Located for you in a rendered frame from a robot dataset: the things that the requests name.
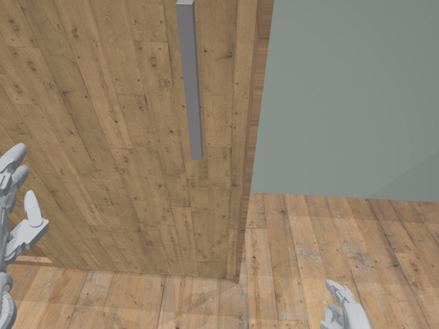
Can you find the left robot hand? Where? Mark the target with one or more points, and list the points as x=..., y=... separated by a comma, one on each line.
x=28, y=232

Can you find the handle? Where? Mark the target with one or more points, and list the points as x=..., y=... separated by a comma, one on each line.
x=185, y=11

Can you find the wardrobe door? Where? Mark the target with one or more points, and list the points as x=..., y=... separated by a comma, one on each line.
x=95, y=91
x=35, y=251

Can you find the right robot hand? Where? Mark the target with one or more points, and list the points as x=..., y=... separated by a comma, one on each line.
x=351, y=316

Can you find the left robot forearm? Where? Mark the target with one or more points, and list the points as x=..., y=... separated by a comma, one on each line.
x=8, y=310

